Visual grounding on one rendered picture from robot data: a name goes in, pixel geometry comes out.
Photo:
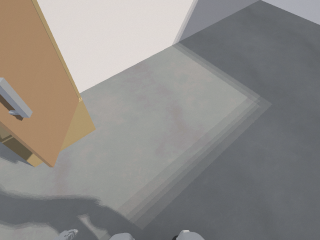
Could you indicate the left robot hand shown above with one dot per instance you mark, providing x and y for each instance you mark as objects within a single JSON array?
[{"x": 67, "y": 235}]

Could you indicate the cupboard door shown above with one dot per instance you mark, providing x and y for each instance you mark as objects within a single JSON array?
[{"x": 31, "y": 66}]

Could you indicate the right robot shin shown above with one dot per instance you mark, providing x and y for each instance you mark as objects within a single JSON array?
[{"x": 183, "y": 231}]

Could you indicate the handle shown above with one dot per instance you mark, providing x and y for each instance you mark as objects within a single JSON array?
[{"x": 9, "y": 94}]

